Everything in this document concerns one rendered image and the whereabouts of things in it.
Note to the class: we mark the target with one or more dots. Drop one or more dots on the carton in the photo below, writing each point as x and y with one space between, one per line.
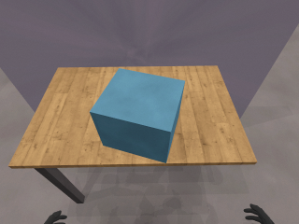
138 113

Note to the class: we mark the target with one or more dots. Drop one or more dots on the table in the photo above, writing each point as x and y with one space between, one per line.
62 133

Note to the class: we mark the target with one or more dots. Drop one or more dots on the right robot hand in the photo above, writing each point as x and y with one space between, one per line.
262 217

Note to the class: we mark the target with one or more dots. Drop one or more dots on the left robot hand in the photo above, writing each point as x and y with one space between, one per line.
54 217

